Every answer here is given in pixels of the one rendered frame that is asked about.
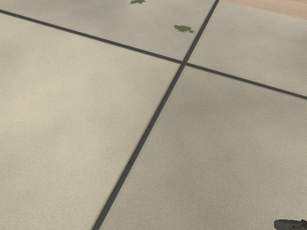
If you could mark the robot right hand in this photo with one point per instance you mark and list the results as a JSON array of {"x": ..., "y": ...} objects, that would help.
[{"x": 290, "y": 224}]

